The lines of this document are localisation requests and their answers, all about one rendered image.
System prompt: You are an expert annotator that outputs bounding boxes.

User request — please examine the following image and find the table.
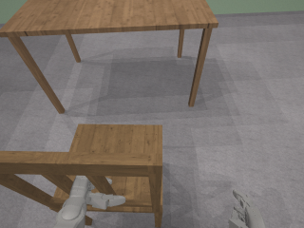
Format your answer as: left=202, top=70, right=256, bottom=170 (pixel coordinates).
left=0, top=0, right=219, bottom=114

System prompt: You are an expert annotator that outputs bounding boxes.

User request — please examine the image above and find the left robot hand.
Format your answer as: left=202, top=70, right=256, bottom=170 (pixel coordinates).
left=69, top=175, right=126, bottom=210

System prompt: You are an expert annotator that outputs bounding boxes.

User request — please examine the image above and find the robot left forearm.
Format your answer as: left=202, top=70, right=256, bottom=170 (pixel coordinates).
left=53, top=197, right=87, bottom=228

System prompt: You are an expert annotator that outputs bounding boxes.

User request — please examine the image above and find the chair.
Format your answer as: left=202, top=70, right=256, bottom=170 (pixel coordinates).
left=0, top=123, right=163, bottom=228

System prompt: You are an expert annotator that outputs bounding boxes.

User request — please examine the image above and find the right robot hand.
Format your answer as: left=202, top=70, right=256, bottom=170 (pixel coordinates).
left=228, top=189, right=267, bottom=228

